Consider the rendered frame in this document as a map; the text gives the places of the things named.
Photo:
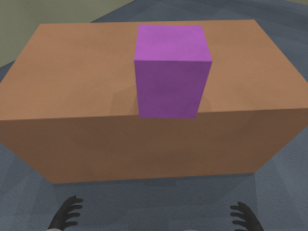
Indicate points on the robot right hand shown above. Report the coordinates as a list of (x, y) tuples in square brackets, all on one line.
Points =
[(251, 222)]

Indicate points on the pedestal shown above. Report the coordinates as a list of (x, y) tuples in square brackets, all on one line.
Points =
[(69, 105)]

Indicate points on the robot left hand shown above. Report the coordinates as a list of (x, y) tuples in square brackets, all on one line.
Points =
[(59, 220)]

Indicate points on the carton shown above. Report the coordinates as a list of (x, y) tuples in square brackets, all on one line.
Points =
[(172, 65)]

